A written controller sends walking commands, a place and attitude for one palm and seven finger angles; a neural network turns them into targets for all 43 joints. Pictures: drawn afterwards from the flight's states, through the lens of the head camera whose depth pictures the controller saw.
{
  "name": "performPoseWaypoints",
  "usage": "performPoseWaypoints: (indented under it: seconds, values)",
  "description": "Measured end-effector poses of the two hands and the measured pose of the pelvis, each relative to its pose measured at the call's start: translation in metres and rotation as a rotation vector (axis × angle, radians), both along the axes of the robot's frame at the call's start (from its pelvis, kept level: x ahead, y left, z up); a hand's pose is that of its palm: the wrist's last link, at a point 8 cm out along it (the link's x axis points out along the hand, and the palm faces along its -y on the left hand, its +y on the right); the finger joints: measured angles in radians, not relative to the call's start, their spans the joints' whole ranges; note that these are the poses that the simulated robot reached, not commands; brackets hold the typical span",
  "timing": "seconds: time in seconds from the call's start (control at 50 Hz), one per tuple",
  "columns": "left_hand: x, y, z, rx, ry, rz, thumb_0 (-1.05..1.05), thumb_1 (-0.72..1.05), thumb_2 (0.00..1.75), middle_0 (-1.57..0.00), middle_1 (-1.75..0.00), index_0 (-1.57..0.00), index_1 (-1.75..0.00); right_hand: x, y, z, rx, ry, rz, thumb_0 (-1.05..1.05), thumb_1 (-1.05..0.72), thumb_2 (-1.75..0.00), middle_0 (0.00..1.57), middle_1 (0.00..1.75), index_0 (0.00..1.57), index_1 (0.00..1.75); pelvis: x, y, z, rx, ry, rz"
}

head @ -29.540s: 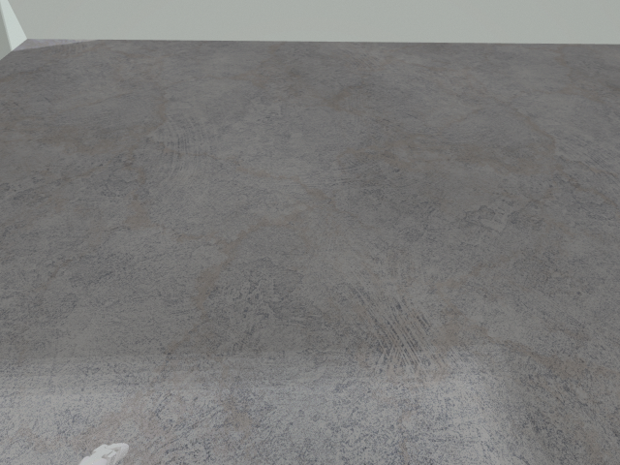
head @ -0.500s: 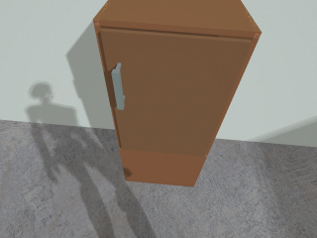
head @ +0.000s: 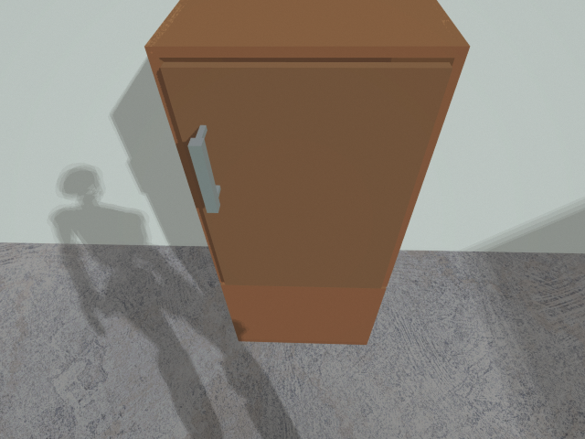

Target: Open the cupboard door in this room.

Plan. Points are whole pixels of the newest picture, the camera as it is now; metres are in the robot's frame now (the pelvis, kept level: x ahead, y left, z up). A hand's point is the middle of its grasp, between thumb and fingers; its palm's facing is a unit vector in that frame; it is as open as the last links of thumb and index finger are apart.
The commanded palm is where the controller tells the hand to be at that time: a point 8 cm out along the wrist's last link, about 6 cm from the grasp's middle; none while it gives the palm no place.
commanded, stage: look again from close up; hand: left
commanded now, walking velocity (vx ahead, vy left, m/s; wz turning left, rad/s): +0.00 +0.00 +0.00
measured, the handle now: (208, 170) +0.52 +0.18 +0.08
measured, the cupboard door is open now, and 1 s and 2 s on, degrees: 0 0 0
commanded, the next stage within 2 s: raise the hand with hooked fingers in 0.20 s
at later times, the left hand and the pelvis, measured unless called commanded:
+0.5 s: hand (168, 365) +0.21 +0.18 +0.00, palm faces +0.27 -0.96 -0.10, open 7.6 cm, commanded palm +0.12 +0.23 -0.05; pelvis +0.01 -0.02 -0.01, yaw +3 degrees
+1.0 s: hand (164, 380) +0.20 +0.18 +0.00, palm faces -0.12 -0.99 -0.07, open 10.2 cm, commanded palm +0.16 +0.26 +0.01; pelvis -0.03 -0.04 -0.06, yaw +3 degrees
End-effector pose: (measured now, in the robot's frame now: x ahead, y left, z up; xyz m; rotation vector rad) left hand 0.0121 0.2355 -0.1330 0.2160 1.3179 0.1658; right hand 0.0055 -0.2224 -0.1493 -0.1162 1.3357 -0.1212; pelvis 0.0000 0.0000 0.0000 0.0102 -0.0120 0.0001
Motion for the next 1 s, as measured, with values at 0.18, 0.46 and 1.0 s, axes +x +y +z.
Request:
performPoseWaypoints:
  seconds: [0.18,0.46,1.0]
  values:
    - [0.021,-0.01,-0.004,-0.027,-0.016,-0.011,0.0,0.91,0.9,-0.2,-0.3,-0.2,-0.3,0.029,-0.018,0.01,-0.046,-0.04,0.013,0.01,-0.92,-0.89,0.2,0.3,0.2,0.3,0.01,-0.007,0.002,0.001,0.0,-0.006]
    - [0.146,-0.007,0.117,0.016,-0.875,0.108,0.02,0.87,0.88,-0.2,-0.33,-0.21,-0.33,0.107,-0.037,0.04,-0.107,-0.463,0.036,0.01,-0.91,-0.89,0.2,0.3,0.2,0.3,0.013,-0.018,-0.004,0.001,0.02,0.045]
    - [0.171,0.003,0.135,-0.233,-1.24,-0.302,0.01,0.28,0.64,-0.24,-0.7,-0.25,-0.7,0.133,-0.038,0.013,-0.089,-0.691,0.129,0.02,-0.91,-0.89,0.2,0.3,0.21,0.3,-0.034,-0.041,-0.064,-0.053,0.161,0.058]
